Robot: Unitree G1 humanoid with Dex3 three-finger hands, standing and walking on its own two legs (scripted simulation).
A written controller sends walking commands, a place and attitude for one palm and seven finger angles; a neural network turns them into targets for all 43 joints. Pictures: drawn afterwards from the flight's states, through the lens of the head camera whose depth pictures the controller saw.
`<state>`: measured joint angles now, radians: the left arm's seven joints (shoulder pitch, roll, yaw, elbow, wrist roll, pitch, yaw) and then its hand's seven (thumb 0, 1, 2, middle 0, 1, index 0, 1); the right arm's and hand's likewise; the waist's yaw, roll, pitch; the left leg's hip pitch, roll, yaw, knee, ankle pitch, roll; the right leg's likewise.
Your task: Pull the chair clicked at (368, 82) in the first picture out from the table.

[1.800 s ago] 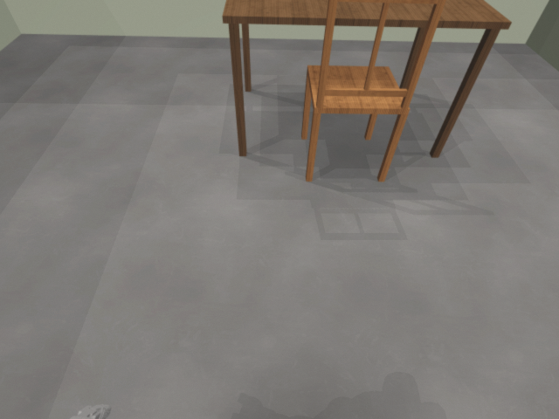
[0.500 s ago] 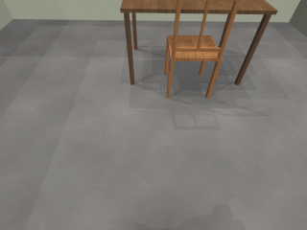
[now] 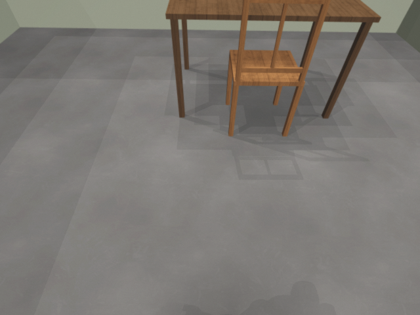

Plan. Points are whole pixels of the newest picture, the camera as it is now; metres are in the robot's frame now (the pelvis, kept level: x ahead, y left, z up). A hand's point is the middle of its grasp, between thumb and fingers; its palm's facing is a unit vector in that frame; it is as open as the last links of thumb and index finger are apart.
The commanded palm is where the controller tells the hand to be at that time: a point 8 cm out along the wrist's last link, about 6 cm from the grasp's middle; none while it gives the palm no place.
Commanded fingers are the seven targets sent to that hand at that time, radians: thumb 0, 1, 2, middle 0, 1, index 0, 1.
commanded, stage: walk to a spot facing it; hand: left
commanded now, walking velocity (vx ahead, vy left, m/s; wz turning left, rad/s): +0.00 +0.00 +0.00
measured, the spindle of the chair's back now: (278, 38) +1.41 -0.28 -0.09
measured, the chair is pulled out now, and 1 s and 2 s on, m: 0.00 0.00 0.00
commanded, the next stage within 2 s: none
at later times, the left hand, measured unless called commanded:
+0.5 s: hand out of the picture +0.05 +0.17 -0.18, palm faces -0.12 -0.96 -0.23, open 7.4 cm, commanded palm none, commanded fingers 0.00 0.90 0.90 -0.20 -0.30 -0.20 -0.30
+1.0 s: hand (133, 272) +0.25 +0.21 -0.19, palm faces -0.38 -0.91 -0.18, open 7.4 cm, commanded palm none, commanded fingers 0.00 0.90 0.90 -0.20 -0.30 -0.20 -0.30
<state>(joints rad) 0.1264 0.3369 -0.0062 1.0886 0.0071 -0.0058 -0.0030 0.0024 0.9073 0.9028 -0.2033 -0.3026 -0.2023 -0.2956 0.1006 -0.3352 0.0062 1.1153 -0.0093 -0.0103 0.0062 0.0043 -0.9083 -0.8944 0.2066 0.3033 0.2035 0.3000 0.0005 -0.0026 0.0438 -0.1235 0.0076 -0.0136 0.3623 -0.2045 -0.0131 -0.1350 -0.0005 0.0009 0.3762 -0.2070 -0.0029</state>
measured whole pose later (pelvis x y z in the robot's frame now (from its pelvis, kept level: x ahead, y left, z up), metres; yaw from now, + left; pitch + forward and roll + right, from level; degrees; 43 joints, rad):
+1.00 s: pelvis +0.16 +0.02 -0.01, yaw -28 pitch -1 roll -2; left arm 0.34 0.26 0.10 1.01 0.03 0.02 -0.03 0.01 0.91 0.90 -0.20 -0.30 -0.20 -0.29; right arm 0.16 -0.15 -0.01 0.89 -0.03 -0.07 0.00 0.00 -0.91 -0.89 0.21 0.30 0.20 0.30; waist 0.04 -0.06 0.04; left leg -0.27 0.06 0.15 0.57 -0.29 0.04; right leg -0.42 0.01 0.02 1.18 -0.39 -0.02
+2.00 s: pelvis +0.51 -0.20 -0.01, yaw -53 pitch -2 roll -1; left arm 0.37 0.21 0.07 1.10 0.02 0.00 -0.02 0.00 0.92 0.90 -0.20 -0.30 -0.20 -0.29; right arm 0.18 -0.18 -0.03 0.95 -0.04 -0.08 0.01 0.00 -0.92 -0.89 0.20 0.30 0.20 0.30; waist 0.03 -0.04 0.02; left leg -0.26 0.09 0.19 0.56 -0.27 0.03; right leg -0.35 -0.01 -0.03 1.09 -0.41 -0.04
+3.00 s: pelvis +0.68 -0.50 -0.01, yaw -55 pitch +0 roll -2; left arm 0.23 0.19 0.07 1.04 0.01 0.02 0.01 0.00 0.91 0.90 -0.20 -0.30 -0.20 -0.29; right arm 0.18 -0.16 -0.03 0.98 -0.02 0.00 0.00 0.00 -0.92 -0.89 0.20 0.30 0.20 0.30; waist 0.00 -0.03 0.08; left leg -0.35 0.01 0.10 0.56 -0.21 0.07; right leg -0.43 -0.08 -0.07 1.09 -0.45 0.06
